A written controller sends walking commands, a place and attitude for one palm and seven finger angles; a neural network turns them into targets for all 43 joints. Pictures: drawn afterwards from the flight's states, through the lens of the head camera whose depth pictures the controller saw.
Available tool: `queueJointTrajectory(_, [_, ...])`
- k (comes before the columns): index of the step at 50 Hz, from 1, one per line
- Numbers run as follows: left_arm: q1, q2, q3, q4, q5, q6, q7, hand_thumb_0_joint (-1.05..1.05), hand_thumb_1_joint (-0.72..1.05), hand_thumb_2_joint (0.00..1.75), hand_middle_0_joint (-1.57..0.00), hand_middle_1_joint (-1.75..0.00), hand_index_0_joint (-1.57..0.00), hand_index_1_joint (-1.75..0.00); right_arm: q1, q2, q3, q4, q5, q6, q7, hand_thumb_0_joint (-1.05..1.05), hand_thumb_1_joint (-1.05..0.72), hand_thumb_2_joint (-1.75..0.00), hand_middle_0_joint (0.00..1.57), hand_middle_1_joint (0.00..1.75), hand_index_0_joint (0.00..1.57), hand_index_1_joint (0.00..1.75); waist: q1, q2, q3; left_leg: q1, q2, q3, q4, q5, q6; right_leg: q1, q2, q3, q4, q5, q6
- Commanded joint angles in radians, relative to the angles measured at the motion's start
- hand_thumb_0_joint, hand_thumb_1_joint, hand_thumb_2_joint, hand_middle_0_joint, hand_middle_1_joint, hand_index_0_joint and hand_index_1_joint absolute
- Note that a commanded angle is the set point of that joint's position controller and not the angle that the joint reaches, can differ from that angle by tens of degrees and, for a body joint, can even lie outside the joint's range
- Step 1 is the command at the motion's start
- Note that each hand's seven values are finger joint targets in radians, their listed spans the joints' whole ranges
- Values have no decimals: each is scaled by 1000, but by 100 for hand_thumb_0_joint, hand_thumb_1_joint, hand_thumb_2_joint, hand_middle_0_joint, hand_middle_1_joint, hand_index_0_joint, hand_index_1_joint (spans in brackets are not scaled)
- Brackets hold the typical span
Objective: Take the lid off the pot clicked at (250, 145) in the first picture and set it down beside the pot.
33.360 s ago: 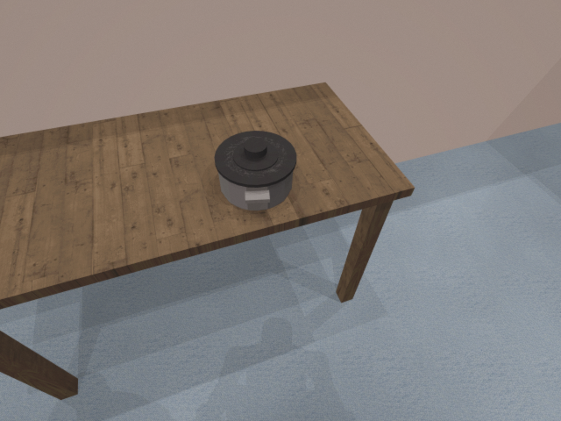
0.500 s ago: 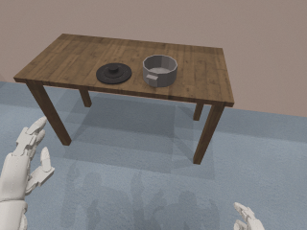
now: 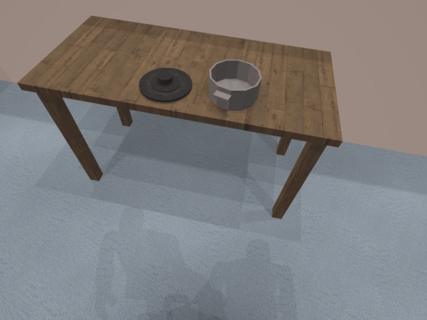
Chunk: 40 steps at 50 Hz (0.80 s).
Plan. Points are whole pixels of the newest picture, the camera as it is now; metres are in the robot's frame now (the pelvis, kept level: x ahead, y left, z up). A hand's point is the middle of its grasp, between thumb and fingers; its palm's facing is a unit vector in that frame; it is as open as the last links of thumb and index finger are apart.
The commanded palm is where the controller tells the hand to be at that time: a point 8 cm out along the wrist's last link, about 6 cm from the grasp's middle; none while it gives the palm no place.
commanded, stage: stop stepping back and stand still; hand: left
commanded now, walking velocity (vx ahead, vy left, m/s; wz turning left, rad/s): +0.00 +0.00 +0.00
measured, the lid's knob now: (165, 77) +0.84 +0.22 -0.08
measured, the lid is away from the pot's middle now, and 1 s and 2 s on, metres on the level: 0.24 0.24 0.24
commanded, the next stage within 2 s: let the arm hang, fingers relaxed in 0.24 s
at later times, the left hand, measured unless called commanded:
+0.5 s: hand out of the picture +0.05 +0.17 -0.18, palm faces +0.01 -0.98 -0.19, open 7.3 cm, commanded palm none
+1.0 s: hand out of the picture +0.04 +0.16 -0.18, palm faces +0.02 -0.98 -0.18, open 7.3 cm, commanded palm none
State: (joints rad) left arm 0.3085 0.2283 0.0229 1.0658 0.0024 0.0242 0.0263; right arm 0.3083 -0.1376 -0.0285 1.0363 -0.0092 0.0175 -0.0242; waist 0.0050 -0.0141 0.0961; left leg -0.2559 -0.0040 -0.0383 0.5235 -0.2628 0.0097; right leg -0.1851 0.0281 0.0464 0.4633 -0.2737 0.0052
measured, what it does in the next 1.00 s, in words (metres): stands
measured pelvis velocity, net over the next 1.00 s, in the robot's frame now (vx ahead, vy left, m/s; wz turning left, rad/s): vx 0.02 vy -0.01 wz -0.03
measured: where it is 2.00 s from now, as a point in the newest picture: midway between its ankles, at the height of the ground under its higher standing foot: outside the picture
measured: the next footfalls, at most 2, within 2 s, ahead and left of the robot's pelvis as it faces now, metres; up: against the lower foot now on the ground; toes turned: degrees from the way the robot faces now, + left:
none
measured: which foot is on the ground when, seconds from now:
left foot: down 0.00-1.00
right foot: down 0.00-1.00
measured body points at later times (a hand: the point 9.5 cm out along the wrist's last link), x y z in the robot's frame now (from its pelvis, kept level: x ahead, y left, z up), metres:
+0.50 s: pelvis +0.02 +0.00 +0.00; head +0.04 +0.00 +0.45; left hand +0.05 +0.22 -0.16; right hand +0.02 -0.23 -0.16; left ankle +0.01 +0.11 -0.74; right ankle -0.02 -0.13 -0.74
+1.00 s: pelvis +0.02 -0.01 +0.00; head +0.05 -0.01 +0.45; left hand +0.04 +0.21 -0.16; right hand +0.01 -0.23 -0.16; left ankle +0.01 +0.11 -0.74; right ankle -0.02 -0.13 -0.74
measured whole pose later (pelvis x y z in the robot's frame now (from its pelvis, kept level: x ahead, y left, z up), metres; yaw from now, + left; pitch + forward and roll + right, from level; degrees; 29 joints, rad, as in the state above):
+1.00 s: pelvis +0.02 -0.01 +0.00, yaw -2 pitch -1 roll +0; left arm 0.26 0.14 0.03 1.10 0.00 0.00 0.04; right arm 0.27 -0.13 -0.04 1.09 -0.01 0.00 -0.04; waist -0.01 0.00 0.08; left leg -0.18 0.01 -0.01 0.49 -0.29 -0.01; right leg -0.14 0.04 0.07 0.46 -0.31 -0.01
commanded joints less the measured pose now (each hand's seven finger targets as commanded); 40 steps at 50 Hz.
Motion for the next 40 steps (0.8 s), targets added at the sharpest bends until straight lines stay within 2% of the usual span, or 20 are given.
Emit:
queueJointTrajectory(1, [16,50,-1,-21,4,-31,11,0,90,90,-20,-30,-20,-30,41,-119,-30,-31,6,-26,-12,0,-90,-90,20,30,20,30,-14,16,-81,61,97,-65,-103,134,48,-1,-78,41,-68,149,-44])
queueJointTrajectory(2, [20,48,-2,-16,5,-31,13,0,90,90,-20,-30,-20,-30,40,-117,-31,-27,6,-26,-12,0,-90,-90,20,30,20,30,-12,29,-66,58,97,-62,-107,132,48,-12,-78,43,-67,144,-45])
queueJointTrajectory(6, [15,35,-2,0,6,-31,15,0,90,90,-20,-30,-20,-30,38,-111,-29,-11,5,-26,-13,0,-90,-90,20,30,20,30,-16,7,-46,57,94,-61,-117,110,47,-19,-77,47,-67,135,-44])
queueJointTrajectory(7, [19,34,-1,1,8,-29,16,0,90,90,-20,-30,-20,-30,30,-104,-29,-7,4,-25,-12,0,-90,-90,20,30,20,30,-12,20,-18,49,93,-58,-120,98,47,-37,-77,47,-69,120,-46])
queueJointTrajectory(10, [10,29,2,2,8,-31,16,0,90,90,-20,-30,-20,-30,34,-104,-29,-2,2,-27,-12,0,-90,-90,20,30,20,30,-15,13,-29,54,91,-56,-121,106,46,-25,-76,50,-63,134,-45])
queueJointTrajectory(16, [8,26,9,6,6,-37,17,0,90,90,-20,-30,-20,-30,22,-95,-28,0,1,-32,-14,0,-90,-90,20,30,20,30,-11,40,-51,75,85,-37,-98,169,41,-8,-85,64,-59,200,-47])
queueJointTrajectory(21, [-2,29,14,-3,5,-39,18,0,90,90,-20,-30,-20,-30,28,-96,-29,2,3,-32,-17,0,-90,-90,20,30,20,30,-16,18,-62,92,87,-27,-84,219,38,4,-86,64,-57,246,-46])
queueJointTrajectory(22, [-2,27,14,-4,6,-38,19,0,90,90,-20,-30,-20,-30,28,-94,-29,1,3,-31,-17,0,-90,-90,20,30,20,30,-15,19,-47,88,86,-26,-81,224,38,-4,-85,65,-57,250,-47])
queueJointTrajectory(27, [-7,29,15,-8,6,-37,19,0,90,90,-20,-30,-20,-30,26,-94,-29,4,3,-27,-16,0,-90,-90,20,30,20,30,-14,8,-36,83,86,-27,-87,194,37,-6,-84,64,-66,220,-47])
queueJointTrajectory(35, [-2,26,16,-2,3,-39,19,0,90,90,-20,-30,-20,-30,33,-96,-28,14,2,-29,-19,0,-90,-90,20,30,20,30,-18,21,-59,113,90,-21,-83,221,37,3,-83,67,-66,246,-47])
queueJointTrajectory(40, [0,20,16,2,4,-38,19,0,90,90,-20,-30,-20,-30,39,-94,-27,20,3,-29,-21,0,-90,-90,20,30,20,30,-18,21,-49,112,95,-23,-93,218,38,0,-78,61,-66,234,-45])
